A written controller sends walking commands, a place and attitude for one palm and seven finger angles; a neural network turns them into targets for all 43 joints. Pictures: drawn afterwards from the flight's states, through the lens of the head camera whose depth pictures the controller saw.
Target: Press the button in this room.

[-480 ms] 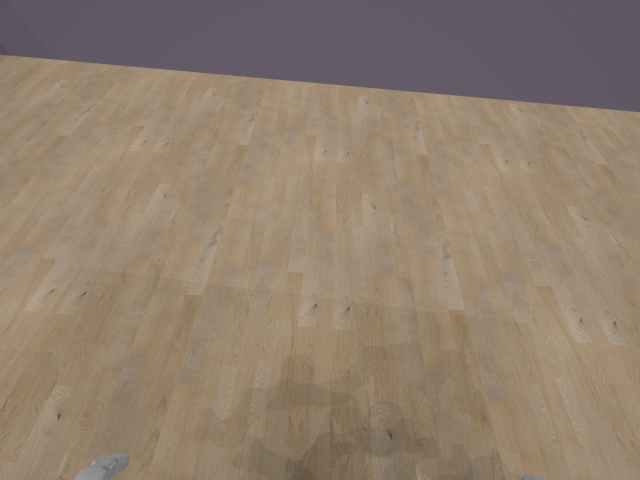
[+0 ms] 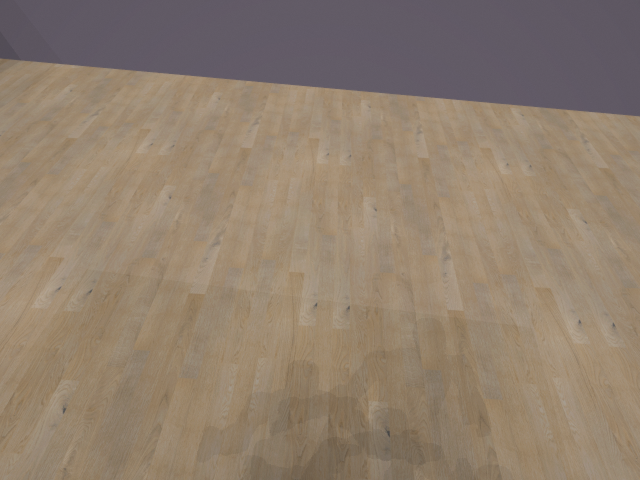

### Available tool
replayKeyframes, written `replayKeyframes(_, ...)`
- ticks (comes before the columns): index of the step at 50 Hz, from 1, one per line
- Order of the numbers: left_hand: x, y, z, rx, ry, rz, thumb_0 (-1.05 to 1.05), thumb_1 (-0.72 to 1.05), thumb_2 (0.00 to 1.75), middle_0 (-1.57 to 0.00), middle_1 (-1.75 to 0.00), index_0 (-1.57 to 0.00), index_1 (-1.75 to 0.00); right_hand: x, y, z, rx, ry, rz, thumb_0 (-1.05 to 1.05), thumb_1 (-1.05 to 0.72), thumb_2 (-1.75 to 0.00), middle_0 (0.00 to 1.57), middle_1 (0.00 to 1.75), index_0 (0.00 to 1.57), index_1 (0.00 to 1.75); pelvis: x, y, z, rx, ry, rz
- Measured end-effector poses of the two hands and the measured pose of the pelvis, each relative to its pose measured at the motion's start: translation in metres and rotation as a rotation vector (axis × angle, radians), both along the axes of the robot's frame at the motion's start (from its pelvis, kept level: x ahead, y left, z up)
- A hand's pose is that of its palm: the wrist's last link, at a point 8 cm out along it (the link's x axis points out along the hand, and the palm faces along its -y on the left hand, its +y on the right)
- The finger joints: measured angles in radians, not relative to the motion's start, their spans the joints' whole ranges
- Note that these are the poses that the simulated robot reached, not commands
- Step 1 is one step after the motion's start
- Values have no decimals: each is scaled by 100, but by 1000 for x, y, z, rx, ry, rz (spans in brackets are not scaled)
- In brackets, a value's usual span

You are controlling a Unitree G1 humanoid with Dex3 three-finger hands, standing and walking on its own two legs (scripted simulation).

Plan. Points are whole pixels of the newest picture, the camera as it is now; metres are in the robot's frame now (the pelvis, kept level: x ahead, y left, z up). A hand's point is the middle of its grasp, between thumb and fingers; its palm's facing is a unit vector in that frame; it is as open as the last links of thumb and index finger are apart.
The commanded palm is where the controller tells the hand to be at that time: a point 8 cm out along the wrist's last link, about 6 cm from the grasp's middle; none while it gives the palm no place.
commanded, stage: stand and wait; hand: left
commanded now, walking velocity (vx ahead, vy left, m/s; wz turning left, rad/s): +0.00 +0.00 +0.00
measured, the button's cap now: out of the picture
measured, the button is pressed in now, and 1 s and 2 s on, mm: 0 0 0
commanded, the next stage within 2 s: turn or walk to find it in 0.42 s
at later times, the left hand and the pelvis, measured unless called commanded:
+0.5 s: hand out of the picture +0.06 +0.23 -0.15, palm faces -0.02 -0.94 -0.34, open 7.4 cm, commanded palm none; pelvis -0.02 -0.01 +0.00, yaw +0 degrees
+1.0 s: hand out of the picture +0.01 +0.21 -0.17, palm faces +0.16 -0.96 -0.24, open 7.4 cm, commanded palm none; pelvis -0.04 +0.00 +0.00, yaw +10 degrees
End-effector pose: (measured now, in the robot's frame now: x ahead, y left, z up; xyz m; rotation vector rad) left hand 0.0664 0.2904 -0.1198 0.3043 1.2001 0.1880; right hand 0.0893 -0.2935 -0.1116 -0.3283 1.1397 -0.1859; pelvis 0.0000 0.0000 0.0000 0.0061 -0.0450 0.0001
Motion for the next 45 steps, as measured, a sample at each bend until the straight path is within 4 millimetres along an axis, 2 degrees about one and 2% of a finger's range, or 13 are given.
replayKeyframes(6, -12, 0, 2, 11, 16, 9, 1, 90, 90, -21, -30, -21, -30, -21, -8, -3, -1, 43, -18, 1, -90, -90, 21, 30, 20, 30, -6, -4, 1, 0, -6, 2)
replayKeyframes(12, -16, -3, 4, 16, 13, 8, 1, 90, 90, -21, -30, -21, -30, -35, -12, -5, 4, 64, -25, 1, -90, -90, 21, 30, 20, 30, -12, -8, 2, 0, -7, 4)
replayKeyframes(28, -18, -14, 2, 7, 0, 16, 1, 90, 90, -21, -30, -21, -30, -45, -15, -9, 12, 89, -20, 1, -90, -90, 21, 30, 20, 30, -20, -14, 0, -1, 8, 21)
replayKeyframes(33, -28, -23, -9, -20, 11, 51, 1, 90, 90, -21, -30, -20, -30, -47, 1, -18, 34, 124, -4, 1, -90, -90, 20, 30, 20, 30, -21, -12, -4, -11, 24, 49)
replayKeyframes(40, -52, -29, -36, -97, 39, 107, 1, 90, 90, -21, -30, -21, -30, -54, 41, -27, 69, 152, 15, 1, -90, -90, 20, 30, 20, 30, -24, 3, -15, -11, 20, 91)
replayKeyframes(45, -63, -31, -32, -112, 48, 149, 1, 91, 90, -21, -30, -21, -30, -63, 62, -24, 98, 164, 33, 1, -90, -90, 21, 30, 20, 30, -31, 4, -8, -21, 35, 129)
